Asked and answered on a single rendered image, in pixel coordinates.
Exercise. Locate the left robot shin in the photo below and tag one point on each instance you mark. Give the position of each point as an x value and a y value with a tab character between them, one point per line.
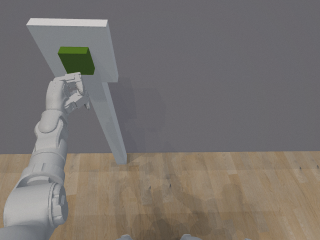
125	236

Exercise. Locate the button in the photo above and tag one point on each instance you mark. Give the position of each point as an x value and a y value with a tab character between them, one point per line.
76	59

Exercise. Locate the robot shin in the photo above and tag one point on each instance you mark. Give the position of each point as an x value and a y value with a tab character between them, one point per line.
125	236
186	235

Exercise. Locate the left robot hand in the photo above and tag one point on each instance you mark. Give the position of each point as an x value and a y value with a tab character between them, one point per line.
59	98

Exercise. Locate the panel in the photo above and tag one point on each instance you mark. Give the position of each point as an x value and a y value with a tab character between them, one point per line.
52	33

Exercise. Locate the left robot upper arm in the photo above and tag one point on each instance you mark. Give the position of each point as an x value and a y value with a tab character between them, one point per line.
33	212

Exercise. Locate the robot left forearm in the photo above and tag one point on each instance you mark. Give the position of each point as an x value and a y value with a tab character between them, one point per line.
49	155

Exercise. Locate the right robot shin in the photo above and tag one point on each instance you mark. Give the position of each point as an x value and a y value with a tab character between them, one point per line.
186	235

